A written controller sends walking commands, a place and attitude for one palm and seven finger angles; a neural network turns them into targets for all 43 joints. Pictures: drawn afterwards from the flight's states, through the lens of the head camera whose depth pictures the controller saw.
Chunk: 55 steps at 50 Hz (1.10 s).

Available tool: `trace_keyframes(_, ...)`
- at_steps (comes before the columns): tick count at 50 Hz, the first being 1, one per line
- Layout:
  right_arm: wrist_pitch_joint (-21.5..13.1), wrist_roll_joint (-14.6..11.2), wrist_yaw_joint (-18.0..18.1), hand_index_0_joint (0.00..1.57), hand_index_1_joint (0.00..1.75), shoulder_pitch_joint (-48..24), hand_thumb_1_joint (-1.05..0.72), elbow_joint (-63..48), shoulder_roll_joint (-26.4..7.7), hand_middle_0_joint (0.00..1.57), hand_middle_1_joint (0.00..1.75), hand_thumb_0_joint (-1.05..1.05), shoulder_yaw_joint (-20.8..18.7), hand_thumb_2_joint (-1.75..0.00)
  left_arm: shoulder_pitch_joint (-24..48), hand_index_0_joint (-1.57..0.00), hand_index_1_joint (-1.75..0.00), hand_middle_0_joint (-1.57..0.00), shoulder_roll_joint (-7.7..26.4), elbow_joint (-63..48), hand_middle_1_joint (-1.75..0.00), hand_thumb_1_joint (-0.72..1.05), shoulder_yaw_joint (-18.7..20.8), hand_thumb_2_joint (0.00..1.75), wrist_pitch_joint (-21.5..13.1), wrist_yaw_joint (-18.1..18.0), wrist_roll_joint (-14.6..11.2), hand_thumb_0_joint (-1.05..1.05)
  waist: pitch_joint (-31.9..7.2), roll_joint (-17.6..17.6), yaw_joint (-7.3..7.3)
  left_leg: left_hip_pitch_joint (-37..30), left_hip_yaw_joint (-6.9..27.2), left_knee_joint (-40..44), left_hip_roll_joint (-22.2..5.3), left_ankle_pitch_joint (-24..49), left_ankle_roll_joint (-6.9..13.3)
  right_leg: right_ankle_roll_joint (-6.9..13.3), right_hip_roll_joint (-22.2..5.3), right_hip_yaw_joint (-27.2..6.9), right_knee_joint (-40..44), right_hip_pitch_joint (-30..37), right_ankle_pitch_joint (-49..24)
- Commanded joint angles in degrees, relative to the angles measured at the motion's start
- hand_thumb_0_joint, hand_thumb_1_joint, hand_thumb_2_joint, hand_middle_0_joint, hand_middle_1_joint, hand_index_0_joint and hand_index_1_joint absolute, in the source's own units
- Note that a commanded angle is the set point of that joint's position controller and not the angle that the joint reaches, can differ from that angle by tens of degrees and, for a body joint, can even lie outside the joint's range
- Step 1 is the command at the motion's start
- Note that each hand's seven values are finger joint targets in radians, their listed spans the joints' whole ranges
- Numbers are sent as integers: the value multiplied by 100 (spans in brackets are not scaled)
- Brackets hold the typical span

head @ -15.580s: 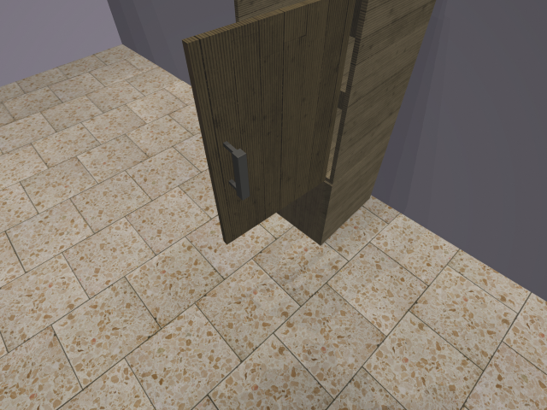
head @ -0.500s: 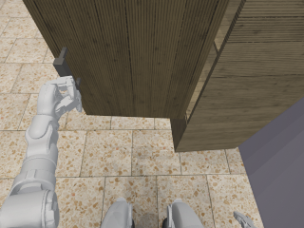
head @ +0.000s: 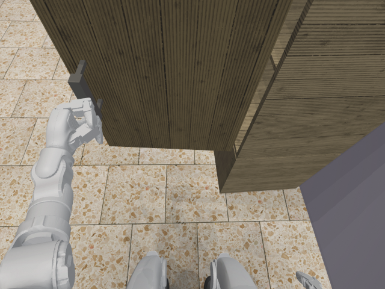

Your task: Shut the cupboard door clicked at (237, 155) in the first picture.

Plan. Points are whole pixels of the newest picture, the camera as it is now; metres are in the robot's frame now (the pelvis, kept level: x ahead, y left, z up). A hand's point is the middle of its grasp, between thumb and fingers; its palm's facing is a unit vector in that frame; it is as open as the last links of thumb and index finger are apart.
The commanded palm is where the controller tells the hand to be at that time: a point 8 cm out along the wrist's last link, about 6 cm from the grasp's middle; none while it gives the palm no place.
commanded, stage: push the door shut along its arc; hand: left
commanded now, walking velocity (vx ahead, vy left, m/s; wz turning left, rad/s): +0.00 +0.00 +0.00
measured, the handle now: (89, 93) +0.52 +0.23 +0.05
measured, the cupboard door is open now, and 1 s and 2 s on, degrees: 84 71 62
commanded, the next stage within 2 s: pull the fist back off the door in 1.68 s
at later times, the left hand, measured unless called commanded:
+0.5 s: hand (103, 109) +0.47 +0.19 +0.05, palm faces -0.13 -0.99 -0.04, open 3.2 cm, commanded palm +0.47 +0.23 +0.05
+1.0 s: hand (120, 88) +0.53 +0.17 +0.05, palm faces -0.27 -0.96 -0.02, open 3.1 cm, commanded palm +0.54 +0.19 +0.05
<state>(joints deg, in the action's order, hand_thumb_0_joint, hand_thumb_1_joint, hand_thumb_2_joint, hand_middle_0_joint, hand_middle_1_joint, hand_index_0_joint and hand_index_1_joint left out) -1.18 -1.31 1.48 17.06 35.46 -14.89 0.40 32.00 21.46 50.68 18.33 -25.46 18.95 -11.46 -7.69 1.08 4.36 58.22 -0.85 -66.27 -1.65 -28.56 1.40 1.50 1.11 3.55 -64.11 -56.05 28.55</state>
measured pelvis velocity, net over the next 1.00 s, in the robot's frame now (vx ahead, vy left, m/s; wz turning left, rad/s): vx -0.02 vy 0.01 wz -0.02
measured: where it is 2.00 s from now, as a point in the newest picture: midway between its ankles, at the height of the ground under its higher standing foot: outside the picture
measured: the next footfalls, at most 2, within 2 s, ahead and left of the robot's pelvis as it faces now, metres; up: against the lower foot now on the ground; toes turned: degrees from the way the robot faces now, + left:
none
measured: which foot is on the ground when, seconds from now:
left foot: down 0.00-1.00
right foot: down 0.00-1.00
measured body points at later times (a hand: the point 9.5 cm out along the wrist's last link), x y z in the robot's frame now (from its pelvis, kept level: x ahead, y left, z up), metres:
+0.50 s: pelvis -0.01 +0.00 -0.02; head +0.12 +0.01 +0.41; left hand +0.47 +0.25 +0.06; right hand +0.04 -0.27 -0.13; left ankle +0.03 +0.10 -0.65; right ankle +0.02 -0.11 -0.65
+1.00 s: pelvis -0.02 +0.01 -0.03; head +0.15 +0.04 +0.39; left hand +0.54 +0.22 +0.06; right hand -0.01 -0.26 -0.13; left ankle +0.03 +0.10 -0.65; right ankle +0.02 -0.11 -0.65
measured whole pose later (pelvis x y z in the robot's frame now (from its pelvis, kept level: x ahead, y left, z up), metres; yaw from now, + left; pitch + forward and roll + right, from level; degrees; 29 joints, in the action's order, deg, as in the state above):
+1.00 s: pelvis -0.02 +0.01 -0.03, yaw -1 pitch +28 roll -5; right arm -3.1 -0.2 1.3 20.3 38.0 -16.0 2.8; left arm 63.9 35.1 71.6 17.0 -18.2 26.8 -5.2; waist -6.8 2.4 12.0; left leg 72.9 1.2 -74.3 -2.4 -29.3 2.1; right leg 1.2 1.9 5.5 -69.5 -69.1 28.2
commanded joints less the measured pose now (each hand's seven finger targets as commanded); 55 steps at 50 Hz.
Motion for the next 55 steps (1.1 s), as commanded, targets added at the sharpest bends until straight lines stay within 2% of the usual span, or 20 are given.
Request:
trace_keyframes(1, -176, -1, 66, 20, 30, 559, -90, -485, -944, 20, 30, 0, -328, -90, 2197, -130, -150, -130, 1150, -1241, -150, 90, 90, 90, -394, 5, -86, 0, -2395, 416, 137, -1919, 394, 810, 47, 1816, -8, 25, 56, -205, 737, 914, -1695)
trace_keyframes(5, -174, -3, 101, 20, 30, 537, -90, -378, -962, 20, 30, 0, -302, -90, 2860, -130, -150, -130, 1267, -766, -150, 90, 33, 90, -414, 55, 34, 0, -2176, 330, 283, -1686, 416, 768, 53, 1376, 12, 11, 34, -260, 793, 714, -1346)
trace_keyframes(7, -193, 14, 125, 20, 30, 564, -90, -309, -1005, 20, 30, 0, -284, -90, 3299, -130, -150, -130, 1545, -731, -150, 90, 171, 90, -461, 91, 54, 0, -2421, 502, 291, -1758, 458, 685, 52, 1457, 10, 29, 25, -272, 707, 651, -1372)
trace_keyframes(9, -204, 17, 106, 20, 30, 587, -90, -320, -984, 20, 30, 0, -278, -90, 3248, -130, -150, -130, 1376, -572, -150, 90, 44, 90, -437, 177, 49, 0, -2570, 575, 290, -1900, 476, 651, 56, 1670, -1, 38, 36, -256, 672, 620, -1490)
trace_keyframes(12, -174, 19, 83, 20, 30, 675, -90, -319, -1017, 20, 30, 0, -275, -90, 3167, -130, -150, -130, 1583, -258, -150, 90, 196, 90, -349, 275, 76, 0, -2694, 536, 265, -1822, 461, 561, 45, 1899, 6, 40, 49, -258, 590, 648, -1673)
trace_keyframes(13, -159, 9, 72, 20, 30, 684, -90, -313, -1003, 20, 30, 0, -269, -90, 3367, -130, -150, -130, 1464, -251, -150, 90, 39, 90, -318, 320, 85, 0, -2587, 500, 368, -1751, 456, 556, 40, 1791, 20, 21, 49, -259, 618, 577, -1616)
trace_keyframes(16, -144, 9, 87, 20, 30, 770, -90, -310, -1054, 20, 30, 0, -254, -90, 3687, -130, -150, -130, 1735, -92, -150, 90, 178, 90, -266, 396, 102, 0, -2523, 346, 443, -1442, 443, 472, 57, 1577, 76, 26, 76, -304, 622, 624, -1493)
trace_keyframes(19, -149, -6, 91, 20, 30, 811, -90, -233, -1065, 20, 30, 0, -254, -90, 4077, -130, -150, -130, 1635, 45, -150, 90, -40, 90, -192, 512, 160, 0, -2493, 451, 593, -1429, 472, 429, 35, 1364, 82, 15, 68, -324, 660, 364, -1251)
trace_keyframes(23, -176, 5, 109, 20, 30, 944, -90, -134, -1125, 20, 30, 0, -255, -90, 4526, -130, -150, -130, 1857, 144, -150, 90, 2, 90, -141, 606, 199, 0, -2646, 644, 666, -1494, 523, 348, 16, 1361, 86, 39, 83, -315, 624, 161, -1133)
trace_keyframes(24, -188, 11, 97, 20, 30, 955, -90, -133, -1109, 20, 30, 0, -243, -90, 4571, -130, -150, -130, 1704, 222, -150, 90, -145, 90, -102, 646, 215, 0, -2655, 686, 706, -1469, 522, 326, 30, 1335, 93, 39, 86, -310, 621, 117, -1096)
trace_keyframes(28, -213, 15, 97, 20, 30, 1094, -90, -53, -1175, 20, 30, 0, -243, -90, 4843, -130, -150, -130, 2074, 307, -150, 90, 66, 90, -34, 765, 216, 0, -2889, 785, 724, -1517, 555, 243, 5, 1481, 95, 59, 111, -293, 572, 87, -1144)
trace_keyframes(31, -242, 13, 94, 20, 30, 1152, -90, -65, -1165, 20, 30, 0, -233, -90, 5144, -130, -150, -130, 1988, 279, -150, 90, -66, 90, 11, 839, 216, 0, -2935, 760, 828, -1508, 573, 184, 10, 1514, 127, 64, 143, -276, 547, -2, -1150)
trace_keyframes(32, -237, 23, 92, 20, 30, 1147, -90, -15, -1180, 20, 30, 0, -234, -90, 5194, -130, -150, -130, 2045, 324, -150, 90, -64, 90, 32, 851, 255, 0, -2956, 925, 817, -1566, 577, 176, -4, 1511, 106, 63, 129, -280, 559, -69, -1124)
trace_keyframes(34, -233, 24, 80, 20, 30, 1174, -90, 12, -1190, 20, 30, 0, -218, -90, 5305, -130, -150, -130, 1953, 468, -150, 90, -206, 90, 109, 852, 318, 0, -2711, 1005, 909, -1589, 621, 190, -19, 1401, 94, 76, 143, -233, 570, -352, -972)
trace_keyframes(38, -267, 45, 86, 20, 30, 1294, -90, 62, -1238, 20, 30, 0, -215, -90, 5708, -130, -150, -130, 2152, 484, -150, 90, -118, 90, 165, 846, 372, 0, -2917, 1154, 957, -1747, 691, 141, -45, 1507, 75, 93, 152, -190, 499, -542, -973)
trace_keyframes(40, -279, 68, 68, 20, 30, 1329, -90, 88, -1233, 20, 30, 0, -208, -90, 5922, -130, -150, -130, 1945, 529, -150, 90, -310, 90, 224, 833, 418, 0, -2872, 1153, 1081, -1826, 741, 129, -49, 1536, 78, 86, 160, -146, 489, -723, -966)
trace_keyframes(45, -283, 93, 73, 20, 30, 1429, -90, 101, -1275, 20, 30, 0, -173, -90, 6178, -130, -150, -130, 2334, 769, -150, 90, -65, 90, 349, 836, 497, 0, -2951, 1183, 1099, -1722, 760, 38, -69, 1628, 74, 101, 181, -121, 402, -746, -996)
trace_keyframes(46, -298, 104, 70, 20, 30, 1465, -90, 69, -1275, 20, 30, 0, -166, -90, 6174, -130, -150, -130, 2414, 736, -150, 90, 29, 90, 342, 837, 483, 0, -3079, 1355, 1073, -1883, 789, 29, -65, 1809, 65, 125, 195, -80, 343, -840, -1047)
trace_keyframes(50, -270, 131, 51, 20, 30, 1503, -90, 89, -1270, 20, 30, 0, -152, -90, 6431, -130, -150, -130, 2403, 881, -150, 90, -78, 90, 429, 822, 632, 0, -2966, 1274, 1190, -1756, 809, -62, -93, 1824, 59, 92, 202, -75, 305, -956, -1083)
trace_keyframes(55, -259, 165, 45, 20, 30, 1591, -90, 53, -1280, 20, 30, 0, -157, -90, 6494, -130, -150, -130, 2640, 881, -150, 90, 111, 90, 539, 881, 672, 0, -3284, 1295, 1174, -1793, 804, -153, -104, 2093, 70, 87, 231, -57, 232, -846, -1263)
